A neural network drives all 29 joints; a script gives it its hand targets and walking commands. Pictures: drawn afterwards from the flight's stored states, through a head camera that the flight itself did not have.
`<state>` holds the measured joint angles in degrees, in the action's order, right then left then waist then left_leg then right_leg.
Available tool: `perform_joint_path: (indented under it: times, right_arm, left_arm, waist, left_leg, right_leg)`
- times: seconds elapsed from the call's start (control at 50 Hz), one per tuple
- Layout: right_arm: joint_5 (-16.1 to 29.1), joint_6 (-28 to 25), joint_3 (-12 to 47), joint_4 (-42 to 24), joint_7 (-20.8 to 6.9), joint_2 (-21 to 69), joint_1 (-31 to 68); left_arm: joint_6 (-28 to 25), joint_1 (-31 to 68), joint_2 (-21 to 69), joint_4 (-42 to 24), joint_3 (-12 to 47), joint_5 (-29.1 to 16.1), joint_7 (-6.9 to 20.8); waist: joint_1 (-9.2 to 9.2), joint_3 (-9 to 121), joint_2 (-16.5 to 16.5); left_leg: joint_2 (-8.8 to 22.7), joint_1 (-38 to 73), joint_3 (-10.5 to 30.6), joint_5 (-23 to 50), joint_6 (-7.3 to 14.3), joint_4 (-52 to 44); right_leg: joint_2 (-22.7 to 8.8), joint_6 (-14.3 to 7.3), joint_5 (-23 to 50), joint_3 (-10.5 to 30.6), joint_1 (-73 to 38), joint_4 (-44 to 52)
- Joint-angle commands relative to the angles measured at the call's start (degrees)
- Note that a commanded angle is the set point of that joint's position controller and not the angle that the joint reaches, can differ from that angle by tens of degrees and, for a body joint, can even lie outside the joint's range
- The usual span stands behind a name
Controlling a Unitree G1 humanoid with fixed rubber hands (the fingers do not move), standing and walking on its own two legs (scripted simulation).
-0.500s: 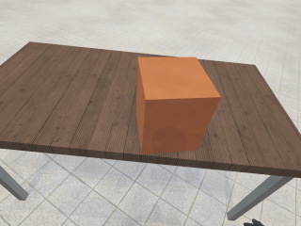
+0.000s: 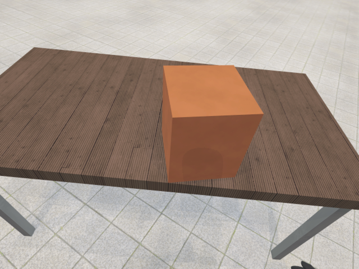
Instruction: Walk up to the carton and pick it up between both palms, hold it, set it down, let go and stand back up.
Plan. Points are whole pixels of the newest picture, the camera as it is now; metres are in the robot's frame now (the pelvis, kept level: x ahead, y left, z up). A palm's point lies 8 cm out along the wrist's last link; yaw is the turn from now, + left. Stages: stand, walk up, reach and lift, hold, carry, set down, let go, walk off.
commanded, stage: stand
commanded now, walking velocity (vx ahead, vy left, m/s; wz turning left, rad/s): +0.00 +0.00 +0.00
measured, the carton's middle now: (200, 124) +0.49 +0.02 +0.05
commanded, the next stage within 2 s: none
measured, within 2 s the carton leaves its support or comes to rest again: neither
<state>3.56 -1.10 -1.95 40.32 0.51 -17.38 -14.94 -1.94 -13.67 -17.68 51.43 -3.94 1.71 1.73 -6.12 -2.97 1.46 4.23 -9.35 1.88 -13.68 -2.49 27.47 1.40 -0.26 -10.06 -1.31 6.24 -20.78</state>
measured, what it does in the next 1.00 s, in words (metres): stands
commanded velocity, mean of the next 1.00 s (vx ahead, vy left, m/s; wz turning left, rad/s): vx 0.00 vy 0.00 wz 0.00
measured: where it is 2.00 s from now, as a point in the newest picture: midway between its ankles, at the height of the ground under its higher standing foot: outside the picture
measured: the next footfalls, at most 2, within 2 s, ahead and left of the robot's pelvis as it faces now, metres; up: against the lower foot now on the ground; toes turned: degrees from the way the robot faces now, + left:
none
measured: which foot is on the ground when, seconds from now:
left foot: down 0.00-1.00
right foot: down 0.00-1.00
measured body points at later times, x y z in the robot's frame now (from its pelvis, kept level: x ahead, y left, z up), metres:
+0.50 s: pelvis +0.00 +0.00 +0.00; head +0.00 +0.02 +0.45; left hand +0.05 +0.29 -0.14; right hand +0.14 -0.28 -0.09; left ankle +0.02 +0.14 -0.74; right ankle +0.02 -0.13 -0.74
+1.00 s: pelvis +0.00 -0.01 +0.00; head +0.00 +0.01 +0.45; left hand +0.05 +0.29 -0.13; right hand +0.14 -0.28 -0.09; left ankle +0.02 +0.14 -0.74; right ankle +0.02 -0.13 -0.74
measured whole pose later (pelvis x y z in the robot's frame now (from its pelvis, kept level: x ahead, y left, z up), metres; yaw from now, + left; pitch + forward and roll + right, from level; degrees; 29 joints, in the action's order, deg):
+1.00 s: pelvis +0.00 -0.01 +0.00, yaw +0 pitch -4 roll -2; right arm 3.6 -0.8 -0.9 42.1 0.5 -18.8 -14.9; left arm -1.7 -13.7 -18.0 52.5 -3.9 0.9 1.7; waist -6.1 -3.7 0.1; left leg 4.2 -9.3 1.9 -12.8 -2.5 25.7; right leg 1.4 -0.3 -10.1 -1.3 7.1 -20.8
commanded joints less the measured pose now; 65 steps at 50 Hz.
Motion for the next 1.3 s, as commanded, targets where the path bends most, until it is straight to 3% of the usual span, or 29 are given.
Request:
perform_joint_path:
  times: [0.0, 0.06, 0.12, 0.2, 0.28, 0.3, 0.34, 0.44, 0.48, 0.54, 0.58, 0.64, 0.66, 0.86, 0.9, 1.02, 1.08, 1.16, 1.18, 1.26, 1.28]
  right_arm:
    - [-4.7, -2.0, -3.7, -1.7, 1.3, -13.5, 2.4]
    - [-4.5, -1.8, -3.8, -1.3, 1.5, -13.7, 0.8]
    - [-4.4, -1.8, -3.7, -1.6, 1.5, -14.2, 1.8]
    - [-4.3, -2.0, -3.8, -1.9, 1.4, -14.9, 2.2]
    - [-4.5, -1.6, -3.3, -1.1, 1.6, -14.0, 1.7]
    - [-4.2, -1.5, -3.2, -1.0, 1.3, -14.3, 1.8]
    - [-4.1, -1.5, -3.4, -0.8, 1.6, -14.6, 1.5]
    - [-4.4, -1.7, -3.4, -0.9, 1.5, -15.4, 1.6]
    - [-4.3, -1.7, -3.2, -0.4, 1.4, -14.4, 1.2]
    - [-4.3, -1.6, -3.1, -0.7, 1.5, -14.6, 2.2]
    - [-4.1, -1.8, -3.2, -0.1, 1.7, -14.7, 1.3]
    - [-4.2, -1.7, -3.3, -0.2, 1.5, -15.8, 2.3]
    - [-4.2, -1.6, -3.0, -0.2, 1.5, -14.9, 2.1]
    - [-4.1, -1.5, -2.9, 0.4, 1.4, -14.9, 1.1]
    - [-4.0, -1.3, -2.7, 1.1, 1.6, -15.3, 1.2]
    - [-3.9, -1.4, -2.9, 0.3, 1.5, -14.9, 2.1]
    - [-4.2, -1.3, -2.9, 0.8, 1.5, -15.6, 2.2]
    - [-4.1, -1.4, -2.6, 0.9, 1.4, -14.8, 2.2]
    - [-4.2, -1.5, -2.9, 0.5, 1.5, -15.7, 2.9]
    - [-4.0, -1.5, -2.9, 1.8, 1.3, -15.6, 1.7]
    - [-3.9, -1.6, -3.0, 1.5, 1.6, -16.1, 1.7]
  left_arm:
    - [-1.3, 1.1, -12.8, -1.5, -2.3, -1.1, 0.4]
    - [-1.5, 1.6, -12.9, -1.7, -2.4, -1.1, 0.5]
    - [-1.5, 1.3, -12.9, -1.5, -2.4, -1.0, 0.2]
    - [-1.6, 1.7, -13.6, -1.4, -2.5, -1.2, 0.1]
    - [-1.2, 1.9, -13.5, -1.4, -2.4, -1.4, 0.0]
    - [-1.0, 1.4, -13.4, -1.4, -2.3, -1.5, 0.1]
    - [-1.1, 1.2, -13.2, -1.5, -2.1, -1.5, 0.2]
    - [-1.5, 1.3, -12.7, -1.4, -2.0, -1.4, 0.1]
    - [-1.2, 1.5, -13.9, -0.6, -2.4, -1.5, 0.0]
    - [-1.3, 2.0, -13.5, -1.0, -2.2, -1.5, 0.0]
    - [-1.3, 1.8, -14.2, -1.0, -2.2, -1.4, -0.1]
    - [-1.3, 2.1, -13.0, -0.7, -1.8, -1.6, -0.3]
    - [-1.4, 1.7, -13.3, -0.8, -2.1, -1.8, -0.1]
    - [-1.0, 1.7, -14.1, -0.5, -2.0, -1.6, -0.2]
    - [-1.4, 1.7, -13.9, -0.4, -2.1, -2.0, 0.0]
    - [-1.2, 2.2, -13.6, -0.8, -2.1, -1.7, -0.1]
    - [-1.0, 2.1, -13.9, -0.5, -1.9, -1.8, -0.2]
    - [-1.3, 1.9, -13.4, -0.4, -1.7, -2.0, -0.4]
    - [-1.1, 2.6, -13.2, -0.4, -1.8, -2.2, -0.2]
    - [-1.2, 2.1, -14.3, -0.1, -1.9, -1.9, -0.4]
    - [-1.1, 2.3, -13.9, -0.2, -2.0, -2.0, -0.2]
  waist:
    - [5.75, 2.0, -8.6]
    - [5.97, 2.0, -7.2]
    - [5.45, 1.5, -9.1]
    - [5.80, 2.0, -9.1]
    - [5.34, 1.0, -7.7]
    - [5.28, 1.2, -9.8]
    - [5.56, 1.4, -7.8]
    - [5.71, 1.9, -9.2]
    - [5.77, 2.6, -7.8]
    - [5.82, 0.7, -10.3]
    - [6.11, 3.5, -7.1]
    - [5.61, 2.5, -7.3]
    - [5.91, 2.6, -9.0]
    - [5.87, 2.2, -6.8]
    - [5.93, 1.8, -8.3]
    - [5.58, 2.0, -7.4]
    - [5.72, 2.2, -8.9]
    - [5.76, 2.8, -6.9]
    - [5.61, 1.1, -9.1]
    - [5.77, 1.4, -7.4]
    - [5.79, 1.2, -8.2]
  left_leg:
    - [2.8, -0.6, 2.8, 4.8, 4.0, -7.5]
    - [2.4, 0.6, 2.6, 5.1, 4.0, -7.1]
    - [2.7, -1.1, 2.6, 5.6, 3.8, -7.4]
    - [2.8, -1.5, 3.1, 6.4, 4.0, -8.0]
    - [3.1, -0.5, 3.0, 6.5, 4.0, -7.6]
    - [3.0, -0.6, 2.8, 5.2, 3.9, -7.7]
    - [2.9, -0.4, 2.4, 5.5, 3.8, -7.7]
    - [2.8, -1.0, 2.3, 5.7, 3.8, -7.9]
    - [3.1, 0.9, 3.0, 5.4, 4.0, -8.3]
    - [3.0, -1.3, 2.7, 6.3, 3.7, -8.3]
    - [3.3, 0.9, 2.6, 7.9, 3.8, -8.0]
    - [3.1, 0.5, 2.5, 7.1, 3.9, -8.3]
    - [3.0, 0.7, 2.5, 7.0, 4.0, -8.1]
    - [3.1, 0.7, 2.6, 5.5, 3.7, -8.5]
    - [3.4, 0.6, 2.9, 7.1, 3.9, -8.5]
    - [3.3, 0.9, 2.6, 6.4, 3.5, -8.5]
    - [3.4, 1.1, 2.2, 7.2, 3.6, -8.6]
    - [3.5, 1.8, 2.9, 6.5, 3.8, -8.9]
    - [3.2, -0.2, 2.2, 6.8, 3.7, -9.0]
    - [3.5, 0.6, 2.4, 5.4, 3.6, -8.9]
    - [3.5, 1.1, 2.8, 5.5, 3.4, -9.3]
  right_leg:
    - [-8.4, -1.4, 0.5, 5.1, 1.7, 3.1]
    - [-8.1, -1.2, -2.1, 5.0, 2.9, 3.7]
    - [-8.4, -1.5, -0.7, 5.2, 2.0, 3.0]
    - [-8.9, -1.2, 2.9, 5.1, 0.3, 2.5]
    - [-9.0, -1.5, 0.4, 5.5, 2.1, 3.2]
    - [-8.6, -1.2, -0.5, 5.4, 1.9, 3.5]
    - [-8.5, -1.3, 0.4, 5.2, 1.8, 3.5]
    - [-8.8, -1.2, 1.9, 5.0, 1.1, 2.9]
    - [-8.9, -1.6, -0.1, 5.2, 1.8, 3.3]
    - [-9.2, -1.4, 1.5, 5.5, 1.5, 3.4]
    - [-9.0, -1.4, 3.1, 5.0, 1.0, 2.9]
    - [-8.7, -1.3, 2.4, 4.9, 1.3, 3.4]
    - [-9.0, -1.5, 1.8, 5.2, 1.0, 3.4]
    - [-8.8, -1.3, 0.0, 5.0, 1.8, 3.7]
    - [-9.2, -1.4, 0.2, 5.5, 2.3, 3.6]
    - [-9.1, -1.4, 0.4, 5.0, 2.1, 3.7]
    - [-9.3, -1.6, 1.7, 5.2, 1.8, 3.3]
    - [-9.0, -1.6, 0.4, 5.0, 1.6, 3.5]
    - [-9.4, -1.5, 1.8, 5.2, 1.9, 3.5]
    - [-9.0, -1.6, 0.0, 5.2, 2.1, 4.0]
    - [-9.3, -1.5, -0.6, 5.5, 2.7, 3.8]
